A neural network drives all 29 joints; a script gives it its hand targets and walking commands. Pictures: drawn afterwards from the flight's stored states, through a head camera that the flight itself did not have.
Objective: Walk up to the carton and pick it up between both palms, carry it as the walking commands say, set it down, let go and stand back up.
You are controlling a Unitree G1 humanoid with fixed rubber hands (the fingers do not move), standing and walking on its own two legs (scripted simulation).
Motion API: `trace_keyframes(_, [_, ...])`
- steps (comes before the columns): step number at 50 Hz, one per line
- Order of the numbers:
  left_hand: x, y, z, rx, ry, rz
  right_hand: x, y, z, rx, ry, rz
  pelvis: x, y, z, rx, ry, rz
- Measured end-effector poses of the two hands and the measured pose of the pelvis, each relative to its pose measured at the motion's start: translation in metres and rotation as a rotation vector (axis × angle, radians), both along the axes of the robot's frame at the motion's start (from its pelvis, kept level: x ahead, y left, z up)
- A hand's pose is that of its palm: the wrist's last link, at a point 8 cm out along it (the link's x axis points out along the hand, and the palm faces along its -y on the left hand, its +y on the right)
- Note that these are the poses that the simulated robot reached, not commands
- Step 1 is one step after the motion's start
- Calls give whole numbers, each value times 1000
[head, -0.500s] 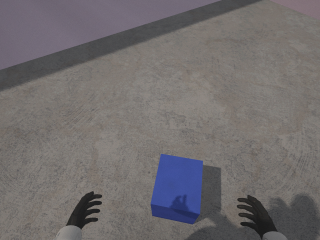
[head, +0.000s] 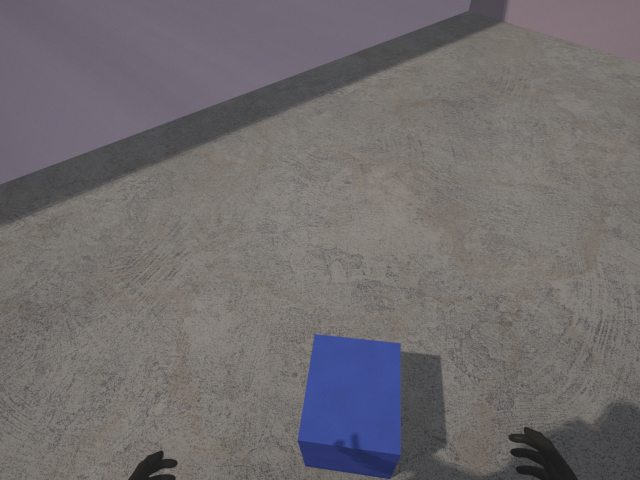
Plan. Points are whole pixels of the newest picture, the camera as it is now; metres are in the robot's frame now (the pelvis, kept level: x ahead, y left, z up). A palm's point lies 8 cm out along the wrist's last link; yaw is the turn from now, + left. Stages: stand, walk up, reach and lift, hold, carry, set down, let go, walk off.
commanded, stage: stand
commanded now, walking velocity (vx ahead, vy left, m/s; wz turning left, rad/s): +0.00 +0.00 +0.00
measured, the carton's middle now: (352, 405) +0.43 -0.03 -0.64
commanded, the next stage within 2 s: none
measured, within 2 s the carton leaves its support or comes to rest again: neither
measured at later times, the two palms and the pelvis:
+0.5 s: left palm out of the picture +0.14 +0.23 -0.12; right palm out of the picture +0.08 -0.29 -0.12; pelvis +0.03 -0.02 -0.02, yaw -5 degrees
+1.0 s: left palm out of the picture +0.11 +0.24 -0.12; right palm out of the picture +0.01 -0.29 -0.13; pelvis +0.02 -0.01 -0.01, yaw -7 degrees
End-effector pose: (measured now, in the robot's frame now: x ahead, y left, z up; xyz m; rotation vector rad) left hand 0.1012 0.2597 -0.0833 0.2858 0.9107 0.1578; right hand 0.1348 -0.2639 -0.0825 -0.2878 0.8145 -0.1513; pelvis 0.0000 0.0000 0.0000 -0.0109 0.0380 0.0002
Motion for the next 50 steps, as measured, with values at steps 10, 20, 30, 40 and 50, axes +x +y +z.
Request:
trace_keyframes(10, [17,-11,-23,0,82,-32,-22,-22,-21,-16,95,-97,26,-9,-9,1,41,-43])
trace_keyframes(20, [40,-28,-33,-6,87,-60,-45,-25,-37,-1,180,-158,36,-16,-16,10,41,-74])
trace_keyframes(30, [31,-28,-35,15,134,-62,-69,-31,-43,-1,247,-195,32,-19,-16,18,29,-96])
trace_keyframes(40, [16,-24,-36,27,178,-67,-94,-32,-45,1,302,-220,25,-18,-14,22,14,-114])
trace_keyframes(50, [8,-24,-36,25,200,-76,-121,-27,-49,17,359,-246,18,-15,-12,24,0,-130])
